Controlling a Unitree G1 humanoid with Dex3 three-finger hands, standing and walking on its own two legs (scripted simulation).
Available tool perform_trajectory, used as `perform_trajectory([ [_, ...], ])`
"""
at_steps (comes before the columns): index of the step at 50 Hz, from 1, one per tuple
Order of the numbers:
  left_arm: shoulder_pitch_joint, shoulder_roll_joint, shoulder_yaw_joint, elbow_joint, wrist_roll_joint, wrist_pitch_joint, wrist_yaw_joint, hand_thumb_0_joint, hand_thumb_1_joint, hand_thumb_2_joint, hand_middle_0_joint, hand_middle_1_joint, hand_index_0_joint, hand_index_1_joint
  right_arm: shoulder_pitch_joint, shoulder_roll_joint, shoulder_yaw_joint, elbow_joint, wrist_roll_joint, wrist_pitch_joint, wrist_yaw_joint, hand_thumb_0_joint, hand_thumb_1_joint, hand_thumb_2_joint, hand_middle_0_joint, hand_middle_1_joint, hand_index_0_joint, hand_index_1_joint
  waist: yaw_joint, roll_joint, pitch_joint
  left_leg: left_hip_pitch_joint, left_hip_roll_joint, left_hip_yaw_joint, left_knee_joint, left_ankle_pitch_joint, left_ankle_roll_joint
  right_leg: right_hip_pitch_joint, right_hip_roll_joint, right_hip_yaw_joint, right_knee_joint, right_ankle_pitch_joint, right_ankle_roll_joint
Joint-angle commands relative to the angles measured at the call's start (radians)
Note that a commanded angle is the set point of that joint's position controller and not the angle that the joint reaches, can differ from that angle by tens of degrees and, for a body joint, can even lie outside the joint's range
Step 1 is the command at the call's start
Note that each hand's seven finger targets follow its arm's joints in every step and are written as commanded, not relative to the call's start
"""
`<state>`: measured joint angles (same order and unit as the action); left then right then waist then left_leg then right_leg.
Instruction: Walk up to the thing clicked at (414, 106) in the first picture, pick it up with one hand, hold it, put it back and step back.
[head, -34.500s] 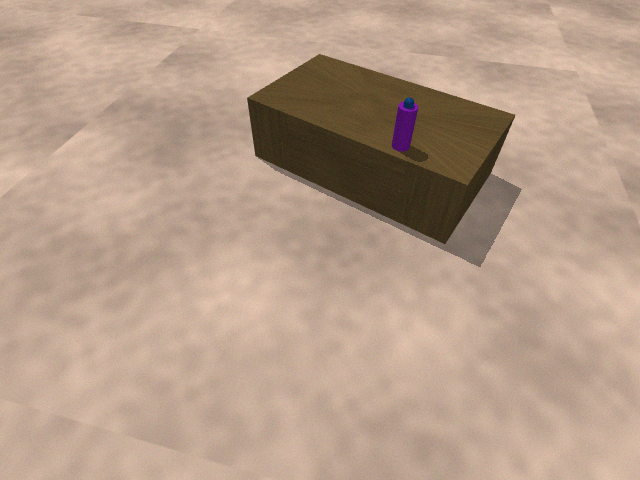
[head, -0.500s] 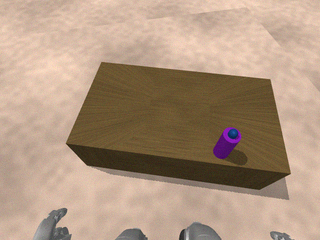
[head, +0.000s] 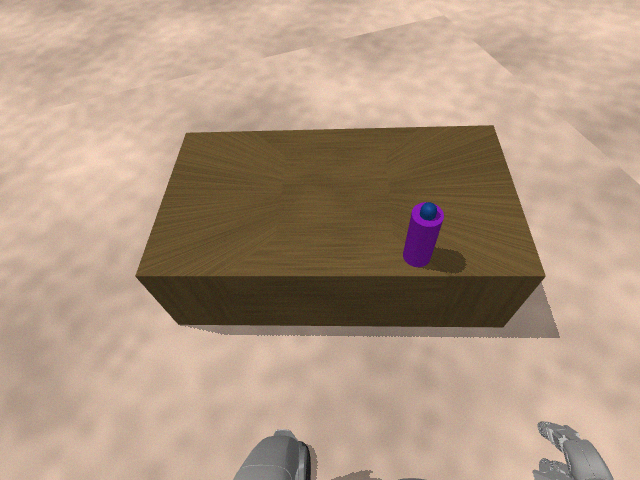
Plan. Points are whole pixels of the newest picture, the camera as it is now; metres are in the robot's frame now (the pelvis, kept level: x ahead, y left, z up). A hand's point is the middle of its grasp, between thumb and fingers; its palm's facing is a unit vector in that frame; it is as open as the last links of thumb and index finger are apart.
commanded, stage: step back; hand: right
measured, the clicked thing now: (422, 232) +0.68 -0.20 -0.32
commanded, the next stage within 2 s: none
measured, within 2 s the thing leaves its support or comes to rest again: neither
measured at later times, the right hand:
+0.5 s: hand out of the picture -0.04 -0.24 -0.12, palm faces -0.10 +0.90 -0.42, open 7.4 cm
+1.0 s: hand out of the picture -0.22 -0.27 -0.15, palm faces -0.08 +0.93 -0.36, open 7.4 cm
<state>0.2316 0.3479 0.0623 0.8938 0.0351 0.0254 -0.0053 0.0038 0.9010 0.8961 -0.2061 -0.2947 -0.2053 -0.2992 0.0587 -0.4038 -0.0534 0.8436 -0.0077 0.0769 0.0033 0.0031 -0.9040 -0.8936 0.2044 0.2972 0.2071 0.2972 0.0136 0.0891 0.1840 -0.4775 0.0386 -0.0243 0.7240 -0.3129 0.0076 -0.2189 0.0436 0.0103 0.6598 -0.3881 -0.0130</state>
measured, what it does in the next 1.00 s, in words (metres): walks backwards: left foot, then right foot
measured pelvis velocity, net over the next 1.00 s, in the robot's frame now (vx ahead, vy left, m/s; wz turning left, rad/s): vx -0.31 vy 0.00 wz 0.03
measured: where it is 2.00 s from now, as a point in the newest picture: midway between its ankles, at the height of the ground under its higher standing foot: outside the picture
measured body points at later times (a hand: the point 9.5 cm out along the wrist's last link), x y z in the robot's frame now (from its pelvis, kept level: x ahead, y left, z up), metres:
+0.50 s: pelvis -0.15 +0.02 +0.01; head -0.10 +0.05 +0.46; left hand -0.04 +0.34 -0.11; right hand -0.04 -0.29 -0.09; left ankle -0.12 +0.13 -0.72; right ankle -0.15 -0.13 -0.63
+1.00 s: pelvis -0.31 +0.00 +0.01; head -0.26 -0.03 +0.46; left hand -0.24 +0.33 -0.08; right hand -0.22 -0.31 -0.13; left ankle -0.35 +0.15 -0.65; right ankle -0.27 -0.11 -0.72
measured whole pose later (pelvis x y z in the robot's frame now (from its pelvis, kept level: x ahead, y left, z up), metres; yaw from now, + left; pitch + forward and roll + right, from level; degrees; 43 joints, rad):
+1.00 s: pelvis -0.31 +0.00 +0.01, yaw +2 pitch -1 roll +2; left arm 0.20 0.37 0.07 0.84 0.05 0.04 0.02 0.01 0.90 0.90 -0.21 -0.30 -0.21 -0.30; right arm 0.19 -0.41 -0.04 0.89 -0.01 0.07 -0.02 0.00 -0.91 -0.89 0.20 0.30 0.21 0.30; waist 0.02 0.05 0.13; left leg -0.42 -0.09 -0.14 1.05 -0.48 -0.03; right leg -0.34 -0.03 -0.01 0.61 -0.26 -0.01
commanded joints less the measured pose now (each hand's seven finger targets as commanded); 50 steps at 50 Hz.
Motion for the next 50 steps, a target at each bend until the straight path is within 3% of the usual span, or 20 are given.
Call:
perform_trajectory([
  [1,-0.116,0.36,0.103,-0.157,0.012,-0.029,0.029,0.0,0.9,0.9,-0.2,-0.3,-0.2,-0.3,0.007,-0.229,-0.071,-0.06,0.002,-0.015,-0.019,0.0,-0.9,-0.9,0.2,0.3,0.2,0.3,0.007,-0.297,-0.052,0.04,-0.107,-0.198,0.478,-0.207,-0.016,-0.307,-0.411,0.481,-0.417,0.089,-0.245],
  [2,-0.156,0.3,0.087,-0.164,0.008,-0.033,0.032,0.0,0.9,0.9,-0.2,-0.3,-0.2,-0.3,0.056,-0.206,-0.066,-0.033,0.011,-0.018,-0.016,0.0,-0.9,-0.9,0.2,0.3,0.2,0.3,-0.038,-0.203,-0.065,0.021,-0.159,-0.204,0.482,-0.143,-0.013,-0.221,-0.292,0.277,-0.328,0.302,-0.164],
  [4,-0.174,0.256,0.089,-0.158,0.005,-0.026,0.033,0.0,0.9,0.9,-0.2,-0.3,-0.2,-0.3,0.131,-0.155,-0.043,-0.014,0.016,-0.031,-0.026,0.0,-0.9,-0.9,0.2,0.3,0.2,0.3,-0.063,-0.234,-0.146,-0.017,-0.191,-0.158,0.487,-0.101,-0.02,-0.081,-0.207,0.122,-0.254,0.45,-0.105],
  [9,-0.001,0.232,0.089,-0.152,0.005,-0.017,0.05,0.0,0.9,0.9,-0.2,-0.3,-0.2,-0.3,0.09,-0.146,-0.03,-0.045,0.0,-0.048,-0.039,0.0,-0.9,-0.9,0.2,0.3,0.2,0.3,0.057,-0.263,-0.226,-0.133,-0.121,-0.116,0.264,-0.205,-0.047,0.282,-0.277,0.19,-0.154,0.609,-0.176],
  [13,-0.026,0.259,0.089,-0.169,-0.009,-0.003,0.057,0.0,0.9,0.9,-0.2,-0.3,-0.2,-0.3,0.14,-0.153,-0.038,-0.038,-0.011,-0.058,-0.036,0.0,-0.9,-0.9,0.2,0.3,0.2,0.3,0.043,-0.322,-0.282,0.044,-0.044,-0.046,-0.035,-0.186,-0.02,0.252,-0.327,0.219,-0.082,0.705,-0.184],
  [16,-0.11,0.27,0.071,-0.199,-0.023,0.014,0.044,0.0,0.9,0.9,-0.2,-0.3,-0.2,-0.3,0.237,-0.179,-0.059,0.016,-0.017,-0.055,-0.028,0.0,-0.9,-0.9,0.2,0.3,0.2,0.3,-0.025,-0.24,-0.293,0.26,-0.06,0.013,-0.309,0.128,0.007,0.066,-0.261,0.16,-0.005,0.518,-0.114],
  [17,-0.099,0.238,0.059,-0.208,-0.025,0.017,0.041,0.0,0.9,0.9,-0.2,-0.3,-0.2,-0.3,0.22,-0.228,-0.073,0.005,-0.03,-0.055,-0.026,0.0,-0.9,-0.9,0.2,0.3,0.2,0.3,-0.017,-0.095,-0.281,0.313,0.064,-0.17,-0.315,0.236,0.055,-0.074,-0.181,0.119,0.075,0.321,-0.061],
  [18,-0.121,0.204,0.051,-0.214,-0.033,0.016,0.043,0.0,0.9,0.9,-0.2,-0.3,-0.2,-0.3,0.175,-0.309,-0.086,-0.017,-0.038,-0.05,-0.018,0.0,-0.9,-0.9,0.2,0.3,0.2,0.3,-0.025,0.13,-0.256,0.334,0.252,-0.422,-0.374,0.332,0.169,-0.253,0.002,0.006,0.234,-0.037,-0.013],
  [19,-0.188,0.242,0.076,-0.207,-0.025,0.017,0.057,0.0,0.9,0.9,-0.2,-0.3,-0.2,-0.3,0.141,-0.372,-0.094,-0.036,-0.034,-0.049,-0.011,0.0,-0.9,-0.9,0.2,0.3,0.2,0.3,-0.077,0.207,-0.227,0.147,0.368,-0.557,-0.433,0.315,0.312,-0.194,0.045,0.097,0.461,-0.3,0.006],
  [20,-0.181,0.266,0.081,-0.19,-0.016,0.019,0.058,0.0,0.9,0.9,-0.2,-0.3,-0.2,-0.3,0.095,-0.333,-0.088,-0.039,-0.039,-0.053,-0.015,0.0,-0.9,-0.9,0.2,0.3,0.2,0.3,-0.056,0.128,-0.169,0.083,0.363,-0.533,-0.434,0.262,0.314,-0.184,0.033,0.171,0.551,-0.283,0.001],
  [23,-0.062,0.238,0.077,-0.126,-0.036,0.021,0.044,0.0,0.9,0.9,-0.2,-0.3,-0.2,-0.3,-0.002,-0.21,-0.052,-0.072,-0.041,-0.056,-0.024,0.0,-0.9,-0.9,0.2,0.3,0.2,0.3,0.033,0.038,-0.135,0.162,0.181,-0.21,-0.354,0.35,0.188,-0.274,0.066,0.18,0.652,-0.108,-0.01],
  [29,-0.046,0.206,0.058,-0.12,-0.016,-0.005,0.034,0.0,0.9,0.9,-0.2,-0.3,-0.2,-0.3,0.075,-0.197,-0.059,-0.072,-0.025,-0.047,-0.019,0.0,-0.9,-0.9,0.2,0.3,0.2,0.3,-0.033,0.093,-0.205,0.413,0.19,-0.18,-0.302,0.329,0.244,-0.259,0.015,0.093,0.326,-0.119,0.062],
  [34,0.03,0.214,0.05,-0.072,-0.014,-0.017,0.029,0.0,0.9,0.9,-0.2,-0.3,-0.2,-0.3,0.052,-0.239,-0.071,-0.091,-0.023,-0.023,-0.012,0.0,-0.9,-0.9,0.2,0.3,0.2,0.3,-0.025,0.128,-0.31,0.405,0.208,-0.184,-0.242,0.288,0.209,-0.078,-0.03,0.006,-0.067,-0.038,0.035],
  [36,0.112,0.215,0.057,-0.021,-0.007,-0.019,0.026,0.0,0.9,0.9,-0.2,-0.3,-0.2,-0.3,0.006,-0.239,-0.066,-0.093,-0.01,-0.011,-0.011,0.0,-0.9,-0.9,0.2,0.3,0.2,0.3,0.025,0.092,-0.327,0.291,0.182,-0.149,-0.195,0.236,0.153,0.066,-0.024,-0.023,-0.255,0.116,0.0],
  [37,0.106,0.253,0.067,-0.025,0.004,-0.02,0.026,0.0,0.9,0.9,-0.2,-0.3,-0.2,-0.3,-0.003,-0.212,-0.056,-0.099,-0.005,-0.011,-0.009,0.0,-0.9,-0.9,0.2,0.3,0.2,0.3,0.03,0.014,-0.294,0.17,0.13,-0.133,-0.147,0.111,0.102,0.089,-0.076,0.093,-0.265,0.101,-0.031],
  [38,0.091,0.328,0.09,-0.041,0.02,-0.019,0.022,0.0,0.9,0.9,-0.2,-0.3,-0.2,-0.3,-0.005,-0.164,-0.044,-0.117,0.002,-0.019,-0.01,0.0,-0.9,-0.9,0.2,0.3,0.2,0.3,0.032,-0.214,-0.229,-0.039,-0.025,-0.088,0.0,-0.108,0.03,0.07,-0.254,0.368,-0.317,0.023,-0.105],
  [39,-0.003,0.438,0.11,-0.083,0.023,-0.01,0.023,0.0,0.9,0.9,-0.2,-0.3,-0.2,-0.3,-0.051,-0.169,-0.054,-0.118,0.0,-0.015,-0.027,0.0,-0.9,-0.9,0.2,0.3,0.2,0.3,0.086,-0.422,-0.15,-0.017,-0.124,-0.075,0.269,-0.287,-0.021,-0.196,-0.461,0.582,-0.429,-0.027,-0.273],
  [40,-0.093,0.427,0.108,-0.114,0.013,-0.014,0.028,0.0,0.9,0.9,-0.2,-0.3,-0.2,-0.3,-0.023,-0.208,-0.073,-0.102,-0.001,-0.012,-0.034,0.0,-0.9,-0.9,0.2,0.3,0.2,0.3,0.046,-0.392,-0.066,0.035,-0.066,-0.179,0.42,-0.283,-0.032,-0.364,-0.508,0.612,-0.46,-0.056,-0.299],
  [43,-0.186,0.267,0.071,-0.139,0.008,-0.019,0.035,0.0,0.9,0.9,-0.2,-0.3,-0.2,-0.3,0.094,-0.175,-0.05,-0.032,0.009,-0.018,-0.025,0.0,-0.9,-0.9,0.2,0.3,0.2,0.3,-0.051,-0.183,-0.116,0.002,-0.175,-0.164,0.479,-0.126,-0.018,-0.158,-0.251,0.155,-0.251,0.392,-0.142],
  [50,-0.015,0.269,0.085,-0.135,0.02,-0.007,0.046,0.0,0.9,0.9,-0.2,-0.3,-0.2,-0.3,0.087,-0.137,-0.029,-0.053,-0.015,-0.057,-0.038,0.0,-0.9,-0.9,0.2,0.3,0.2,0.3,0.06,-0.326,-0.25,-0.047,-0.06,-0.048,0.093,-0.228,-0.044,0.237,-0.308,0.195,-0.159,0.425,-0.189],
])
